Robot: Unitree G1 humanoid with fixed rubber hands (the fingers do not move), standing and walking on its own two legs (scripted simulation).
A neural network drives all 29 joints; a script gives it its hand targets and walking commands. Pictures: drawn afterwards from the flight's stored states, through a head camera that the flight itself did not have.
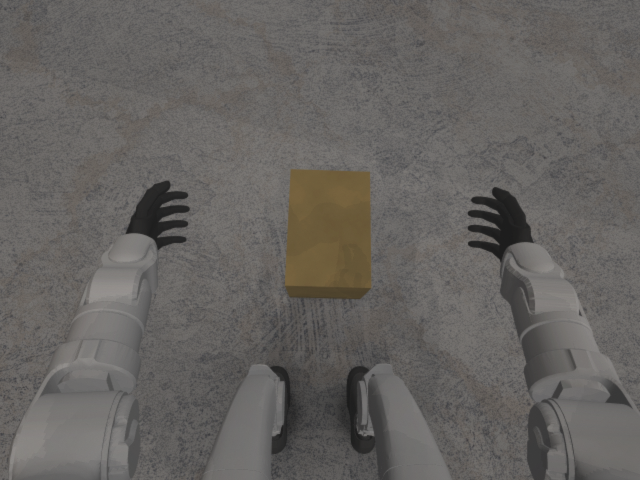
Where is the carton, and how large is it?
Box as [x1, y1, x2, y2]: [285, 169, 370, 298]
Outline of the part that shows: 291,169 285,271 285,286 289,296 360,298 370,288 369,172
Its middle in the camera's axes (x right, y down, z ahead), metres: +0.02 +0.01 +1.02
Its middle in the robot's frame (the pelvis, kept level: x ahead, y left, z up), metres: +0.54 -0.03 -0.59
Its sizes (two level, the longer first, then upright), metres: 0.291 0.198 0.213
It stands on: the floor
